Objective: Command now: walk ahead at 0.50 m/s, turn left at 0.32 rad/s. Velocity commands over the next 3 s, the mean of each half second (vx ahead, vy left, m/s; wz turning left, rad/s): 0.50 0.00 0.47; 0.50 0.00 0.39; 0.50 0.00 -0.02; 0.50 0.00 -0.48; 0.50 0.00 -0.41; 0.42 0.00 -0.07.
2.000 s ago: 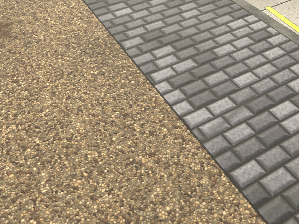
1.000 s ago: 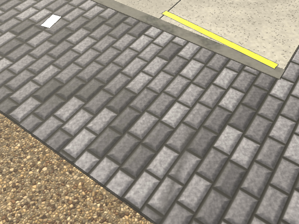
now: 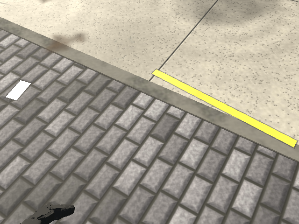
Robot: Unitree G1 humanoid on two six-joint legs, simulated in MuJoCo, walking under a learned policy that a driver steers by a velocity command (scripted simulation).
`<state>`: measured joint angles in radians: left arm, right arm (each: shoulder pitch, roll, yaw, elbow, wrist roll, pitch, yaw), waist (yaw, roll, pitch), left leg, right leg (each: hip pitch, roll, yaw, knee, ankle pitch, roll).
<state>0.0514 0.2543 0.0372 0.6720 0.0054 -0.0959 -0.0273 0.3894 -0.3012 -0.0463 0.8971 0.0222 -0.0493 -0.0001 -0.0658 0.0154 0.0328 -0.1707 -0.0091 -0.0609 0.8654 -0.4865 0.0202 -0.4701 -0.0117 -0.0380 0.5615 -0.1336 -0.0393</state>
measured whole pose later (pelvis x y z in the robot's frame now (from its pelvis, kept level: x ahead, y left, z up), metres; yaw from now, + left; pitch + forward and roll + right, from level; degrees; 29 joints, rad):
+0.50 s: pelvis +0.26 +0.06 -0.01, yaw +16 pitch +1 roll -2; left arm 0.28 0.29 0.08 0.87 -0.01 -0.05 0.01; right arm 0.10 -0.29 -0.07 0.69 0.03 -0.02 0.04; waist 0.03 0.01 0.07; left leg -0.52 -0.01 0.05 0.66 -0.16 0.10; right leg -0.06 -0.10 -0.18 0.81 -0.49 0.04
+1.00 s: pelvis +0.56 +0.12 +0.00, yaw +27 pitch +2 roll +0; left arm 0.06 0.27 0.05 0.74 0.01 -0.12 -0.04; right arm 0.37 -0.30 -0.07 0.80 0.01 -0.03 -0.01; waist -0.06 0.01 0.01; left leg -0.08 -0.06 -0.15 0.66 -0.49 0.05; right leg -0.46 0.02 -0.02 0.52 -0.13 -0.04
